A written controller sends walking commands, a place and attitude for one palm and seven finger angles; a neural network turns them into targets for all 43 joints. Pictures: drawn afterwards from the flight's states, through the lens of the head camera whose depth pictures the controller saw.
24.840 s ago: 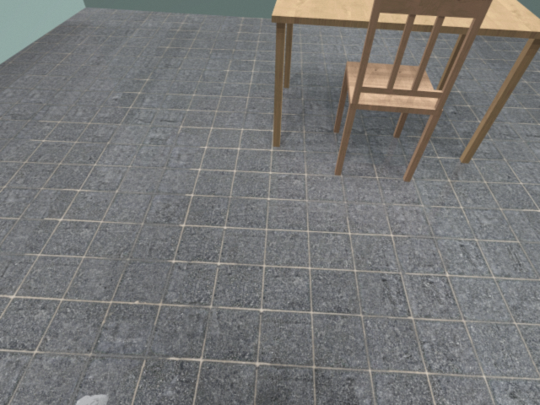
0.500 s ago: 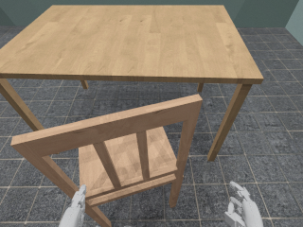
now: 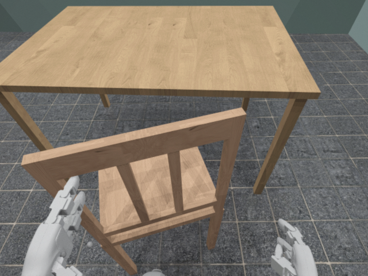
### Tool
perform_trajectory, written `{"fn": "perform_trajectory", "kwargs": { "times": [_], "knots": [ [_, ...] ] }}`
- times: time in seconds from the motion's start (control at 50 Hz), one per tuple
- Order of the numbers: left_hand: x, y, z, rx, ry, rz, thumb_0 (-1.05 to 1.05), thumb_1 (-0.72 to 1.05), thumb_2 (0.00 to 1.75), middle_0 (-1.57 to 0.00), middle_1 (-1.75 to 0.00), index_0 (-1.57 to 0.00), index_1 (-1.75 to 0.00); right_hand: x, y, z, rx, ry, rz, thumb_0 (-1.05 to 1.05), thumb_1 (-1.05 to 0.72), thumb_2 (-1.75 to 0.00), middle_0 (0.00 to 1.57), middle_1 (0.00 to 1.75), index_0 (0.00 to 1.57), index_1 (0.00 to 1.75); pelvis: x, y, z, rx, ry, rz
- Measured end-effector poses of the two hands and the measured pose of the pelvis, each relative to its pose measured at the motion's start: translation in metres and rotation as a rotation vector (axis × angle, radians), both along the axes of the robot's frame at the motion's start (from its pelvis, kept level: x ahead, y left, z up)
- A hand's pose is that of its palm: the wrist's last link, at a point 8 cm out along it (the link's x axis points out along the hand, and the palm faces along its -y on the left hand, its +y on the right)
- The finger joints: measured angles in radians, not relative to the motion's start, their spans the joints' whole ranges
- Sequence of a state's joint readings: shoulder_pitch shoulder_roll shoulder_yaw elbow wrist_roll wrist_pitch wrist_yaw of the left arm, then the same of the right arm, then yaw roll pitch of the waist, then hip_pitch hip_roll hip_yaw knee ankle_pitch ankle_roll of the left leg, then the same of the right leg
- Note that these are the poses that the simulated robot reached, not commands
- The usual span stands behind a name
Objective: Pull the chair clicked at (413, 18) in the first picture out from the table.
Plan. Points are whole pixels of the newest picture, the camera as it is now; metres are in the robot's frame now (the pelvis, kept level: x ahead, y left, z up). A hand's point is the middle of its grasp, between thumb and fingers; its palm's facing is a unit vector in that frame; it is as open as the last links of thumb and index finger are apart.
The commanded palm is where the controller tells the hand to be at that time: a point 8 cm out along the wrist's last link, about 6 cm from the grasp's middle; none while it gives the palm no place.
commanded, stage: draw the hand back to the body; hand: left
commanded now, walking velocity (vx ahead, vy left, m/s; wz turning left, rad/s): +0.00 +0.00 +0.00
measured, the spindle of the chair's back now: (135, 195) +0.32 +0.14 -0.03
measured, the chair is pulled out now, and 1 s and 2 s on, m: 0.18 0.18 0.18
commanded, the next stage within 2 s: step back with the hand held close in 1.06 s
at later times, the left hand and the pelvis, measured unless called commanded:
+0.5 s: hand (59, 235) +0.18 +0.21 +0.11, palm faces +0.13 -0.87 -0.47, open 10.1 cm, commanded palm +0.17 +0.28 +0.21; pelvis +0.04 +0.00 +0.05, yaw -1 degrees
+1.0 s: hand (32, 213) +0.19 +0.23 +0.17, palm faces +0.36 -0.76 -0.55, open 5.8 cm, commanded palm +0.17 +0.27 +0.24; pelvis +0.04 -0.03 +0.05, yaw +1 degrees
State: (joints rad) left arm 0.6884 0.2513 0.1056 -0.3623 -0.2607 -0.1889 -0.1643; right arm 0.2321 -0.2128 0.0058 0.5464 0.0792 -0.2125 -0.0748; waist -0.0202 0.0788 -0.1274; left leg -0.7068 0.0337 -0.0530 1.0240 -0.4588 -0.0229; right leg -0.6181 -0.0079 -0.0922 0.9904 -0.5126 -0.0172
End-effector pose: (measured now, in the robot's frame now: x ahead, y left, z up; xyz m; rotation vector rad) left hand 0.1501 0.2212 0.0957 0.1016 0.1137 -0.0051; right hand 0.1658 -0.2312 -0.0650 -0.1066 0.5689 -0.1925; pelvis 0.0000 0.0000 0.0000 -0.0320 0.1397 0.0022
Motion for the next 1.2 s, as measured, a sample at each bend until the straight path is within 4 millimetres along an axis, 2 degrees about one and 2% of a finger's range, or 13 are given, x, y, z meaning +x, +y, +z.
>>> {"fn": "perform_trajectory", "kwargs": {
  "times": [0.14, 0.36, 0.6, 0.82, 0.88, 1.0, 1.12, 1.16, 1.2],
  "knots": [
    [-0.003, 0.008, 0.018, 0.243, 0.139, 0.104, -0.01, -0.35, 0.29, -0.11, -0.08, -0.08, -0.06, 0.011, 0.000, 0.020, -0.029, 0.023, -0.014, 0.01, -0.90, -0.90, 0.21, 0.30, 0.20, 0.30, 0.009, 0.001, 0.021, 0.009, -0.070, -0.019],
    [-0.002, 0.025, 0.037, 0.331, 0.225, 0.193, 0.00, 0.02, 0.47, -0.13, -0.14, -0.33, -0.22, 0.042, 0.010, 0.038, -0.035, 0.011, 0.053, 0.01, -0.90, -0.90, 0.21, 0.30, 0.20, 0.30, 0.027, 0.000, 0.043, 0.023, -0.150, -0.016],
    [0.004, 0.034, 0.051, 0.406, 0.288, 0.252, 0.00, 0.45, 0.68, -0.16, -0.21, -0.50, -0.35, 0.069, 0.010, 0.041, -0.030, 0.003, 0.124, 0.01, -0.90, -0.90, 0.21, 0.30, 0.20, 0.30, 0.043, -0.009, 0.052, 0.035, -0.189, -0.007],
    [0.006, 0.036, 0.060, 0.465, 0.317, 0.289, 0.01, 0.80, 0.85, -0.20, -0.28, -0.57, -0.43, 0.072, -0.007, 0.035, -0.031, 0.025, 0.131, 0.01, -0.90, -0.90, 0.21, 0.30, 0.20, 0.30, 0.047, -0.021, 0.054, 0.043, -0.199, -0.002],
    [0.004, 0.035, 0.068, 0.464, 0.274, 0.323, 0.01, 0.84, 0.87, -0.21, -0.29, -0.57, -0.44, 0.070, -0.012, 0.032, -0.035, 0.036, 0.135, 0.01, -0.90, -0.90, 0.21, 0.30, 0.20, 0.30, 0.047, -0.024, 0.054, 0.045, -0.200, 0.001],
    [0.000, 0.038, 0.105, 0.482, 0.061, 0.428, 0.02, 0.88, 0.89, -0.21, -0.30, -0.56, -0.46, 0.068, -0.015, 0.028, -0.036, 0.046, 0.157, 0.01, -0.91, -0.90, 0.21, 0.30, 0.20, 0.30, 0.042, -0.029, 0.053, 0.047, -0.212, 0.011],
    [0.013, 0.040, 0.152, 0.465, -0.259, 0.506, 0.02, 0.89, 0.89, -0.21, -0.30, -0.40, -0.39, 0.067, -0.014, 0.033, -0.011, 0.014, 0.161, 0.01, -0.91, -0.90, 0.21, 0.30, 0.20, 0.30, 0.034, -0.032, 0.053, 0.048, -0.223, 0.010],
    [0.018, 0.039, 0.158, 0.452, -0.306, 0.497, 0.01, 0.89, 0.90, -0.21, -0.30, -0.34, -0.36, 0.065, -0.014, 0.037, 0.005, 0.003, 0.144, 0.01, -0.90, -0.90, 0.21, 0.30, 0.20, 0.30, 0.033, -0.033, 0.054, 0.048, -0.222, 0.004],
    [0.021, 0.037, 0.155, 0.436, -0.308, 0.472, 0.01, 0.89, 0.90, -0.21, -0.30, -0.30, -0.34, 0.061, -0.016, 0.040, 0.018, -0.004, 0.125, 0.01, -0.90, -0.90, 0.21, 0.30, 0.20, 0.30, 0.030, -0.033, 0.055, 0.046, -0.222, -0.003]
  ]
}}
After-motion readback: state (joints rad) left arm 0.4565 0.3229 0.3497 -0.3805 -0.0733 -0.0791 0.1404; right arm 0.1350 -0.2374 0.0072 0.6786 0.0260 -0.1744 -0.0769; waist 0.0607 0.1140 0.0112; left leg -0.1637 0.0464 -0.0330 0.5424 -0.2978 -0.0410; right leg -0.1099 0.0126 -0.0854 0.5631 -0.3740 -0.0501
